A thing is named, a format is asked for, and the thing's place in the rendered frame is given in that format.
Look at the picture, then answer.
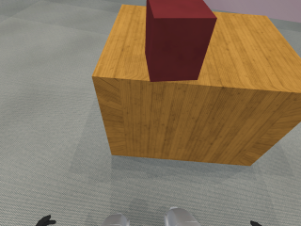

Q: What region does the left robot hand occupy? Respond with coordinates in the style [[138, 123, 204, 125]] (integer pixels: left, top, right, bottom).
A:
[[36, 215, 56, 226]]

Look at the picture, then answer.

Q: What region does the carton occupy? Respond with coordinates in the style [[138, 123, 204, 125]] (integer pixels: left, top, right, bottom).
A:
[[145, 0, 217, 82]]

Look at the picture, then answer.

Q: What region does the right robot thigh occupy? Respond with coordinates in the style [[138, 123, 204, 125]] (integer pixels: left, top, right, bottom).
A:
[[164, 208, 201, 226]]

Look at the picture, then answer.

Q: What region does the left robot thigh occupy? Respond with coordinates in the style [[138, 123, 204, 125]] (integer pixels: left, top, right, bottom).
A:
[[101, 214, 130, 226]]

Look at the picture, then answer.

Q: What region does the pedestal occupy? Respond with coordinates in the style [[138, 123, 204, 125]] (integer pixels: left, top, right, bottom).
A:
[[91, 4, 301, 166]]

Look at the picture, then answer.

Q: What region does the robot thigh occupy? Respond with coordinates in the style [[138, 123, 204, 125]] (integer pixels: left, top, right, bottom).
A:
[[101, 214, 130, 226], [164, 208, 201, 226]]

